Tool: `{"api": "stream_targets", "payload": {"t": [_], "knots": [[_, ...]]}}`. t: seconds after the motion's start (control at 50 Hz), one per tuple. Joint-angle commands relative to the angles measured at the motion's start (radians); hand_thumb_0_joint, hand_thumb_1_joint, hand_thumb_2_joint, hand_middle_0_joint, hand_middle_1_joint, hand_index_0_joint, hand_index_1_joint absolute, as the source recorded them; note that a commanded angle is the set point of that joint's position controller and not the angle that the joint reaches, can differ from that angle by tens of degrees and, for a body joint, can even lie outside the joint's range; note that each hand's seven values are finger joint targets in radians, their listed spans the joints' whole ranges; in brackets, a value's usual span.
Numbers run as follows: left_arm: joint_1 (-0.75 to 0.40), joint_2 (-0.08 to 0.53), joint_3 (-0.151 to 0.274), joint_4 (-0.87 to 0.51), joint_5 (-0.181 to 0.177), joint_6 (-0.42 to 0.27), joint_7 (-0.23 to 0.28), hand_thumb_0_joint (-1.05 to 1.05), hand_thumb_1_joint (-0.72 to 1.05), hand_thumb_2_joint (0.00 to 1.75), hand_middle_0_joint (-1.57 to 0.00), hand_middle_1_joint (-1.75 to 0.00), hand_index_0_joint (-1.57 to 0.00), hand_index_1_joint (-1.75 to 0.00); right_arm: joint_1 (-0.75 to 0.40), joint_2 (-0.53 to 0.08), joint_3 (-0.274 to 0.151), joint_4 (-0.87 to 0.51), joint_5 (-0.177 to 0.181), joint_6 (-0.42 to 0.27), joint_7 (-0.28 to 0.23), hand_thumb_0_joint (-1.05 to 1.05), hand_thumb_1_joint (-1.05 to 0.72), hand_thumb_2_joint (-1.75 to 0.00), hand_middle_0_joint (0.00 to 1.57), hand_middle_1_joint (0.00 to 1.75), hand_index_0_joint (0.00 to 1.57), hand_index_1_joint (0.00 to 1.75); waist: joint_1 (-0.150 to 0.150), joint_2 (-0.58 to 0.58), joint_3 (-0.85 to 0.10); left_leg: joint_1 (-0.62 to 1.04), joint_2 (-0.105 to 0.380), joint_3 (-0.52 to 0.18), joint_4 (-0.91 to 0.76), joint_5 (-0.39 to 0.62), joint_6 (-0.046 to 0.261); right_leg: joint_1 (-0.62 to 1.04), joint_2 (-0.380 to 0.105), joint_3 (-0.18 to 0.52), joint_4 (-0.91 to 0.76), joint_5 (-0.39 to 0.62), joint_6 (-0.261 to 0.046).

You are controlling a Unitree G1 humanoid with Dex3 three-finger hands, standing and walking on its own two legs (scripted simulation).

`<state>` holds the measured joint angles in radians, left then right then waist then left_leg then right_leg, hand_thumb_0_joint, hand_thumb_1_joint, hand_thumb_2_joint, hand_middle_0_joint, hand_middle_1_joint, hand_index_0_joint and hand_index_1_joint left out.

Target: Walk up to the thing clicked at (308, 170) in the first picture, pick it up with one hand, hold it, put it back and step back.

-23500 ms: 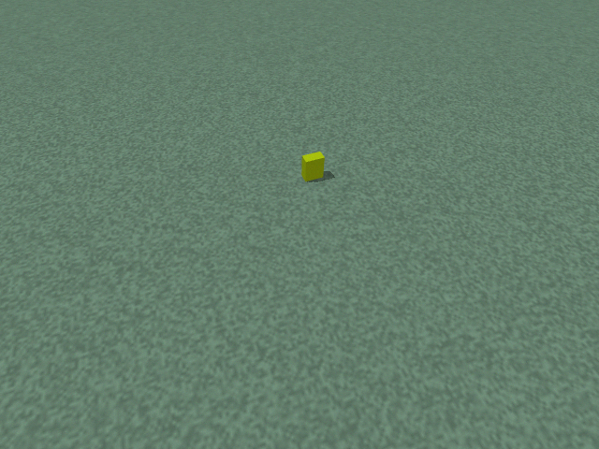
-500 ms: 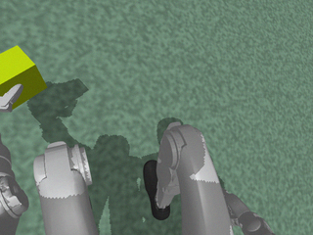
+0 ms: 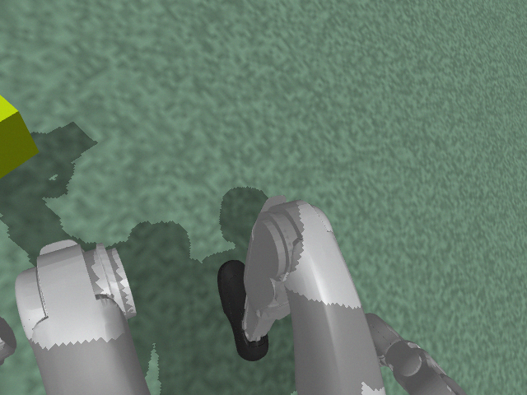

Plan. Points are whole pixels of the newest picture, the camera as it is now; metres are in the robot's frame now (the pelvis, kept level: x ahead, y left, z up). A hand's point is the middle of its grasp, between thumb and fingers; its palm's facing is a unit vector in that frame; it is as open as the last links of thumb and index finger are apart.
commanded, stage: lower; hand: left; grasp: from the side
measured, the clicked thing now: out of the picture +0.47 +0.28 -0.17
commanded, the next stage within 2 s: loosen in 0.94 s
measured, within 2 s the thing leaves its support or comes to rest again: rests again in 0.80 s
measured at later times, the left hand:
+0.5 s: hand out of the picture +0.46 +0.30 -0.18, palm faces +0.45 -0.90 -0.02, open 9.5 cm
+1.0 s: hand out of the picture +0.46 +0.30 -0.20, palm faces +0.43 -0.90 -0.01, open 9.4 cm
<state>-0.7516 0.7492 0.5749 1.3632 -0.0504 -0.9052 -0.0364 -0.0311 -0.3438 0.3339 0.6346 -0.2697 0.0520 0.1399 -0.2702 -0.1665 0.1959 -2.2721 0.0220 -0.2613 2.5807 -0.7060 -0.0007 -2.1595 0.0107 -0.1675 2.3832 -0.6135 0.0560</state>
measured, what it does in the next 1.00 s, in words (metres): stands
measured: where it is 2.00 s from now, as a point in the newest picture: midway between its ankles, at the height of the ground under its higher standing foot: (186, 357)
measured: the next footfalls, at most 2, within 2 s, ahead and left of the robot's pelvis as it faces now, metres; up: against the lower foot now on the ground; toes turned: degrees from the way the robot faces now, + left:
none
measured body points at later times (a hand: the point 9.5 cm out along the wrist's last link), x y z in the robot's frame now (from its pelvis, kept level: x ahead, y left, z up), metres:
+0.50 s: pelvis +0.00 +0.00 -0.01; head +0.25 +0.16 +0.32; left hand +0.43 +0.35 -0.18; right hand +0.13 -0.26 -0.05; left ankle +0.08 +0.12 -0.26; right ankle +0.13 -0.12 -0.26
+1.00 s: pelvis -0.01 +0.01 -0.01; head +0.25 +0.19 +0.31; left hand +0.43 +0.35 -0.19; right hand +0.13 -0.25 -0.04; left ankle +0.08 +0.12 -0.26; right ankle +0.13 -0.12 -0.26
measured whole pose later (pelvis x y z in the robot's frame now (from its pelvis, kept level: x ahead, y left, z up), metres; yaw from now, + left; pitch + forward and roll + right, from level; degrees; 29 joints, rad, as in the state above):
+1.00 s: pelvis -0.01 +0.01 -0.01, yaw -4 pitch +14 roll -19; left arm -0.76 0.94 0.56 1.53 -0.05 -1.07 0.04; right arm -0.17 -0.38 0.54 0.54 -0.36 0.06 0.13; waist -0.29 -0.29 0.33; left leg -2.22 0.03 -0.38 2.65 -0.74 0.01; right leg -2.07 0.05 -0.25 2.36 -0.60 0.08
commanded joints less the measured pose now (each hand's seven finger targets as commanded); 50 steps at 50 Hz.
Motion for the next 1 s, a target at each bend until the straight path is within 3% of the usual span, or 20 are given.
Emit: {"api": "stream_targets", "payload": {"t": [0.0, 0.08, 0.18, 0.22, 0.3, 0.38, 0.4, 0.44, 0.5, 0.66, 0.78, 0.88, 0.94, 0.98], "knots": [[-0.283, 0.255, 0.032, -0.180, -0.011, -0.129, 0.005, 0.00, 0.14, 1.16, -1.19, -1.34, -1.22, -1.33, 0.085, -0.332, -0.067, -0.019, -0.016, 0.005, -0.021, 0.00, -0.92, -0.90, 0.20, 0.30, 0.20, 0.30, -0.057, 0.472, -0.645, 0.440, 0.033, 0.063, -0.299, 0.149, -0.014, 0.345, 0.046, -0.093, -0.162, 0.160, -0.069], [-0.300, 0.291, 0.062, -0.181, -0.022, -0.158, 0.030, 0.00, 0.13, 1.14, -1.18, -1.31, -1.20, -1.30, 0.065, -0.349, -0.043, -0.025, -0.029, 0.006, -0.019, 0.00, -0.92, -0.91, 0.20, 0.30, 0.20, 0.30, -0.067, 0.526, -0.630, 0.479, 0.040, 0.039, -0.308, 0.159, -0.026, 0.335, 0.045, -0.109, -0.145, 0.170, -0.070], [-0.296, 0.296, 0.002, -0.140, 0.020, -0.172, 0.033, 0.00, 0.19, 1.17, -1.19, -1.33, -1.21, -1.32, 0.039, -0.355, -0.019, -0.023, -0.049, 0.011, -0.020, 0.00, -0.92, -0.91, 0.20, 0.30, 0.20, 0.30, -0.099, 0.557, -0.565, 0.479, 0.047, 0.029, -0.301, 0.177, -0.031, 0.332, 0.047, -0.120, -0.138, 0.193, -0.068], [-0.282, 0.306, 0.000, -0.130, 0.026, -0.174, 0.034, 0.00, 0.16, 1.17, -1.19, -1.33, -1.21, -1.32, 0.038, -0.359, -0.011, -0.025, -0.055, 0.015, -0.021, 0.00, -0.92, -0.91, 0.20, 0.30, 0.20, 0.30, -0.104, 0.555, -0.579, 0.505, 0.051, 0.021, -0.295, 0.210, -0.033, 0.346, 0.049, -0.126, -0.137, 0.218, -0.065], [-0.236, 0.291, 0.019, -0.086, -0.007, -0.178, 0.047, 0.00, 0.16, 1.16, -1.16, -1.31, -1.18, -1.30, 0.035, -0.371, 0.008, -0.031, -0.062, 0.019, -0.019, 0.00, -0.91, -0.90, 0.20, 0.30, 0.20, 0.30, -0.105, 0.513, -0.600, 0.508, 0.051, 0.009, -0.273, 0.246, -0.028, 0.391, 0.055, -0.138, -0.143, 0.250, -0.056], [-0.238, 0.323, 0.035, -0.057, -0.016, -0.190, 0.065, 0.00, 0.17, 1.17, -1.16, -1.32, -1.19, -1.31, 0.006, -0.373, 0.028, -0.047, -0.065, 0.025, -0.020, 0.00, -0.91, -0.90, 0.20, 0.30, 0.20, 0.30, -0.106, 0.492, -0.562, 0.471, 0.052, 0.001, -0.272, 0.222, -0.025, 0.400, 0.062, -0.146, -0.144, 0.237, -0.055], [-0.256, 0.323, 0.025, -0.045, -0.015, -0.194, 0.067, 0.00, 0.20, 1.19, -1.19, -1.34, -1.21, -1.33, -0.002, -0.376, 0.035, -0.053, -0.066, 0.025, -0.021, 0.00, -0.91, -0.90, 0.20, 0.30, 0.20, 0.30, -0.126, 0.484, -0.541, 0.452, 0.053, -0.004, -0.272, 0.204, -0.023, 0.392, 0.062, -0.152, -0.146, 0.227, -0.054], [-0.258, 0.336, 0.019, -0.042, -0.011, -0.206, 0.069, 0.00, 0.23, 1.21, -1.20, -1.36, -1.23, -1.34, -0.017, -0.376, 0.045, -0.059, -0.072, 0.023, -0.022, 0.00, -0.90, -0.90, 0.20, 0.30, 0.20, 0.30, -0.132, 0.480, -0.531, 0.444, 0.053, -0.003, -0.266, 0.185, -0.022, 0.398, 0.066, -0.154, -0.153, 0.220, -0.051], [-0.268, 0.380, 0.017, -0.045, 0.003, -0.219, 0.068, 0.00, 0.24, 1.20, -1.17, -1.34, -1.20, -1.32, -0.032, -0.374, 0.053, -0.062, -0.079, 0.026, -0.025, 0.00, -0.91, -0.90, 0.20, 0.30, 0.20, 0.30, -0.122, 0.484, -0.518, 0.428, 0.056, 0.005, -0.257, 0.164, -0.019, 0.397, 0.071, -0.147, -0.158, 0.201, -0.052], [-0.253, 0.387, 0.018, -0.008, -0.020, -0.239, 0.070, 0.00, 0.21, 1.17, -1.16, -1.31, -1.19, -1.30, -0.067, -0.392, 0.074, -0.079, -0.087, 0.021, -0.031, 0.00, -0.90, -0.90, 0.20, 0.30, 0.20, 0.30, -0.128, 0.486, -0.502, 0.444, 0.063, -0.017, -0.263, 0.138, -0.024, 0.392, 0.080, -0.170, -0.157, 0.187, -0.050], [-0.252, 0.385, -0.017, 0.002, -0.004, -0.238, 0.064, 0.00, 0.24, 1.19, -1.18, -1.33, -1.21, -1.31, -0.081, -0.398, 0.083, -0.080, -0.092, 0.020, -0.035, 0.00, -0.90, -0.90, 0.20, 0.30, 0.20, 0.30, -0.144, 0.506, -0.465, 0.461, 0.069, -0.033, -0.270, 0.147, -0.029, 0.374, 0.079, -0.183, -0.148, 0.199, -0.050], [-0.220, 0.387, 0.007, -0.004, -0.008, -0.243, 0.084, 0.00, 0.22, 1.18, -1.18, -1.32, -1.20, -1.31, -0.081, -0.404, 0.087, -0.084, -0.099, 0.024, -0.033, 0.00, -0.90, -0.90, 0.20, 0.30, 0.20, 0.30, -0.136, 0.516, -0.480, 0.508, 0.077, -0.049, -0.276, 0.200, -0.038, 0.390, 0.080, -0.188, -0.140, 0.235, -0.050], [-0.235, 0.367, -0.011, 0.030, -0.008, -0.243, 0.090, 0.00, 0.24, 1.19, -1.18, -1.32, -1.21, -1.31, -0.086, -0.408, 0.091, -0.087, -0.097, 0.027, -0.032, 0.00, -0.90, -0.90, 0.20, 0.30, 0.20, 0.30, -0.160, 0.504, -0.436, 0.483, 0.075, -0.059, -0.283, 0.177, -0.035, 0.371, 0.079, -0.197, -0.142, 0.221, -0.049], [-0.231, 0.379, -0.008, 0.029, -0.004, -0.243, 0.094, 0.00, 0.25, 1.21, -1.19, -1.33, -1.22, -1.32, -0.084, -0.403, 0.095, -0.085, -0.100, 0.028, -0.033, 0.00, -0.90, -0.90, 0.20, 0.30, 0.20, 0.30, -0.156, 0.492, -0.446, 0.478, 0.076, -0.051, -0.271, 0.186, -0.032, 0.388, 0.082, -0.191, -0.151, 0.229, -0.048]]}}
